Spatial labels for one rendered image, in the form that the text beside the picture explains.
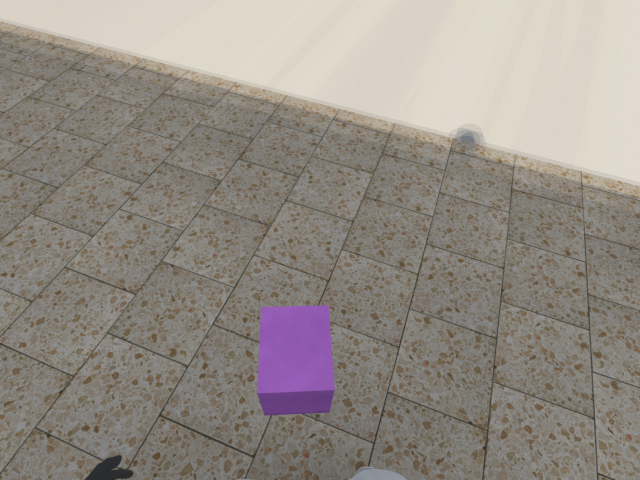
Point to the carton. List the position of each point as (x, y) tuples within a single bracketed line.
[(295, 372)]

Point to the robot right shin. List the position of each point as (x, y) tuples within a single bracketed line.
[(361, 469)]

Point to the robot left hand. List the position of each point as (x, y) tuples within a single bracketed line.
[(103, 470)]

